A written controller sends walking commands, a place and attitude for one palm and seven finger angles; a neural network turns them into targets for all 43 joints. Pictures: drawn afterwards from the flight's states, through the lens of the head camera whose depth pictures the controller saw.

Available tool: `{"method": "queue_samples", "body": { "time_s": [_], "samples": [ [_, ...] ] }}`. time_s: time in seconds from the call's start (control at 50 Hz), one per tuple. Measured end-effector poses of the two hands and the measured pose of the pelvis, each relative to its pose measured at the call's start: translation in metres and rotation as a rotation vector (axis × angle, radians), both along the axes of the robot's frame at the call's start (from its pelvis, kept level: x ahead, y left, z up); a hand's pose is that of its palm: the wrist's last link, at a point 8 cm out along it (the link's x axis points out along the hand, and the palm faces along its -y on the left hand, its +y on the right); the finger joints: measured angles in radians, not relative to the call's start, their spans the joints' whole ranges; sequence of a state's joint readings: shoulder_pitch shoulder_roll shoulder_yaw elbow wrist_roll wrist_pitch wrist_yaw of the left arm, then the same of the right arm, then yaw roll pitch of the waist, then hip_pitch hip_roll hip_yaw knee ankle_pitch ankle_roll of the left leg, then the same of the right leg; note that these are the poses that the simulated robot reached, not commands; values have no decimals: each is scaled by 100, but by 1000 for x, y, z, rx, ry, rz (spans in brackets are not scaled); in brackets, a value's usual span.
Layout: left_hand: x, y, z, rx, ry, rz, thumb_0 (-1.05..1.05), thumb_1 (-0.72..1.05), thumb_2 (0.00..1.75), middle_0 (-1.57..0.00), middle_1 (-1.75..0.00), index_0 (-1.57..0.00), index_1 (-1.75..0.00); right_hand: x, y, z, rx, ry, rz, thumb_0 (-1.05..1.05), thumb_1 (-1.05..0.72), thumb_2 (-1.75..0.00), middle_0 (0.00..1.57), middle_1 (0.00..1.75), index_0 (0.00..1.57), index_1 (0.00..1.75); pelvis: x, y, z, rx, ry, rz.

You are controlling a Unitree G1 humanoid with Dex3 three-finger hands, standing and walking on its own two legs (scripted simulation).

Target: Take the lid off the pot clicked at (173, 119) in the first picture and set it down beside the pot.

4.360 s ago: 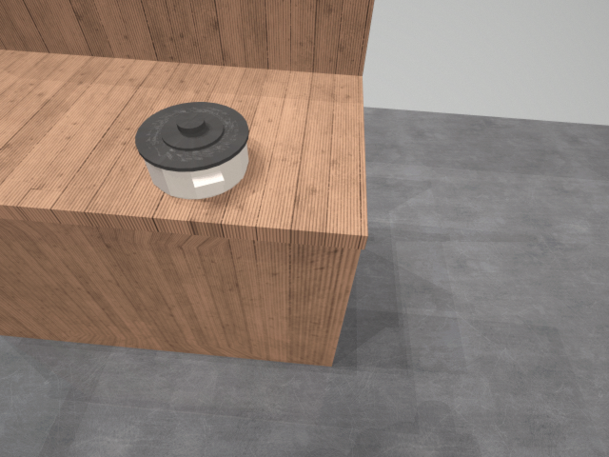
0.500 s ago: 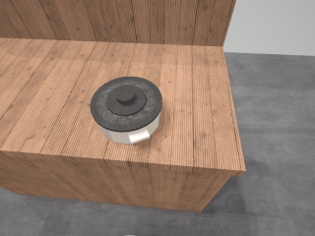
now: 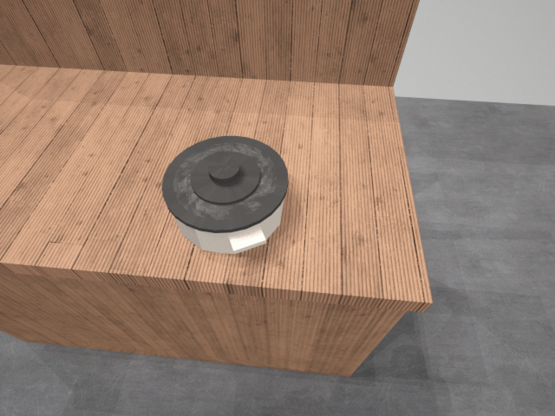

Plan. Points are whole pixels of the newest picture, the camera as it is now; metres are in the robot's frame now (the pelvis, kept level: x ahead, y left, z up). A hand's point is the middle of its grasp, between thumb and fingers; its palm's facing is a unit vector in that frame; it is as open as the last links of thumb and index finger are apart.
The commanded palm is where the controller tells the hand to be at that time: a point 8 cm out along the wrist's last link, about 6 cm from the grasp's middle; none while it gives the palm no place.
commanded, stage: lift the closed hand beside the body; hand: left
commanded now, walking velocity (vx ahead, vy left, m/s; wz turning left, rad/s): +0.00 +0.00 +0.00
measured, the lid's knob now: (224, 169) +0.46 +0.12 +0.08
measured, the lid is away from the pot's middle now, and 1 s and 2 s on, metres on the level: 0.00 0.00 0.00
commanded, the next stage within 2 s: raise the hand higher, near the body in 0.58 s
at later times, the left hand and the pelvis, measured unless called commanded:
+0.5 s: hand out of the picture +0.08 +0.20 -0.02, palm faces +0.29 -0.91 -0.29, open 3.3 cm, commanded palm +0.04 +0.24 +0.02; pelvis -0.05 -0.03 +0.01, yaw +2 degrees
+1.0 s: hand out of the picture +0.10 +0.22 +0.05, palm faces +0.25 -0.89 -0.39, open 3.1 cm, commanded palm +0.05 +0.25 +0.08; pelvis -0.03 -0.01 +0.01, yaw +1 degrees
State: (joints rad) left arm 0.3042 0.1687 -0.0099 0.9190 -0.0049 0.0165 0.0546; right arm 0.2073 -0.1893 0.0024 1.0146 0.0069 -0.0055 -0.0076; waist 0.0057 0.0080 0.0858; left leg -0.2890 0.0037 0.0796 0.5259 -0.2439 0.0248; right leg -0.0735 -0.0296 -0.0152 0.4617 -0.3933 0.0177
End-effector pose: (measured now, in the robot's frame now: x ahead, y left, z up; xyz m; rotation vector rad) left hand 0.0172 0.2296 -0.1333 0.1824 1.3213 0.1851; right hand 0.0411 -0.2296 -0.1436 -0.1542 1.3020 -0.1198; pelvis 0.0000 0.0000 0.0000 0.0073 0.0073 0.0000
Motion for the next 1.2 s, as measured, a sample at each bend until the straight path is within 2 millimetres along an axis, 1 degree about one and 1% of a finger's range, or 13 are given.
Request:
{"method": "queue_samples", "body": {
  "time_s": [0.1,0.12,0.16,0.22,0.3,0.38,0.46,0.58,0.7,0.78,0.9,1.1,1.2],
  "samples": [
    [78,6,70,106,-499,33,2,90,90,-27,-36,-26,-36,36,0,23,-10,-289,55,1,-90,-90,20,30,20,30,-1,0,5,9,-17,23],
    [89,6,81,124,-564,28,2,90,90,-29,-39,-28,-39,47,-1,27,-4,-343,53,1,-90,-90,20,30,20,30,-2,-1,5,11,-16,24],
    [99,6,90,137,-631,8,1,90,90,-34,-45,-33,-45,68,-3,36,9,-442,33,1,-90,-90,20,30,20,30,-7,-4,4,21,-12,12],
    [90,1,94,109,-637,-20,1,90,90,-44,-55,-43,-55,96,-6,61,17,-580,25,1,-90,-90,20,30,20,30,-17,-10,4,11,-23,4],
    [63,2,116,119,-724,-16,1,90,90,-59,-72,-59,-72,121,-10,95,-19,-727,99,1,-90,-90,20,30,20,30,-30,-18,5,0,-42,13],
    [42,13,123,172,-758,29,1,90,90,-76,-90,-75,-90,132,-12,109,-49,-770,167,1,-90,-90,20,30,20,30,-44,-24,5,-14,-54,39],
    [31,14,131,183,-783,43,2,90,90,-93,-109,-92,-109,128,-11,108,-62,-763,195,1,-90,-90,20,30,20,30,-52,-27,5,-22,-68,44],
    [29,15,155,212,-868,17,2,90,90,-115,-133,-114,-133,105,-4,92,-41,-704,165,1,-90,-90,20,30,20,30,-51,-27,6,-22,-82,40],
    [32,22,171,244,-880,-34,2,90,90,-125,-144,-125,-144,82,-1,75,-23,-627,122,1,-90,-90,20,30,20,30,-46,-22,6,-18,-88,25],
    [35,27,184,274,-902,-66,2,89,90,-128,-147,-127,-147,78,0,68,-19,-603,103,1,-90,-90,20,30,20,30,-41,-18,7,-16,-84,19],
    [43,28,192,275,-908,-97,2,89,90,-130,-149,-129,-149,88,1,70,-29,-616,102,1,-90,-90,20,30,20,30,-35,-12,7,-12,-75,13],
    [57,32,215,304,-1000,-110,2,89,90,-130,-150,-129,-150,126,11,89,-23,-712,126,1,-90,-90,20,30,20,30,-24,-7,7,-7,-67,10],
    [63,35,229,334,-1050,-114,2,89,90,-130,-150,-130,-150,138,18,93,-9,-733,148,1,-90,-90,20,30,20,30,-22,-7,6,-6,-65,11]
  ]
}}
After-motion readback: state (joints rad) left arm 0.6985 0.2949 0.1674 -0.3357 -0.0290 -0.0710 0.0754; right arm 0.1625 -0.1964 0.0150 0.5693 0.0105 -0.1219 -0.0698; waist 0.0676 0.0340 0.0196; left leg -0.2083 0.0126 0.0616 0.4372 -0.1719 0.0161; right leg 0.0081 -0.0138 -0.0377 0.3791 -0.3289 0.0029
